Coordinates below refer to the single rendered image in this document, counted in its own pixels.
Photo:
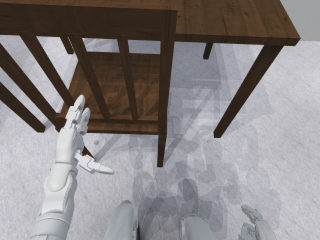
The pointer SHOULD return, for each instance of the left robot thigh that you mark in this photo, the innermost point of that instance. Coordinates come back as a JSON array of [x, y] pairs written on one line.
[[123, 222]]

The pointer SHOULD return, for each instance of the chair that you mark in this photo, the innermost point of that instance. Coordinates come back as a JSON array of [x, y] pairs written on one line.
[[127, 93]]

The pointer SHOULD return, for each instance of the left robot forearm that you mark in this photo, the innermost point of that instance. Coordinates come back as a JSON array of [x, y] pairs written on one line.
[[55, 215]]

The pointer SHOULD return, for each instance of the right robot hand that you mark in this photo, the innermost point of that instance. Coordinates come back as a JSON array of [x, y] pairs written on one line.
[[261, 230]]

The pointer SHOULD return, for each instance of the left robot hand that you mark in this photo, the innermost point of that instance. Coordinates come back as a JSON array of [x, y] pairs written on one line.
[[71, 137]]

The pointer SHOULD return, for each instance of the robot right shin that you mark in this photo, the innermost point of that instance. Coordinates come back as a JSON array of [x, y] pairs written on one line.
[[191, 215]]

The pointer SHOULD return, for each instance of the table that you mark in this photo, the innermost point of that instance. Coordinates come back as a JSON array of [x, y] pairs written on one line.
[[249, 22]]

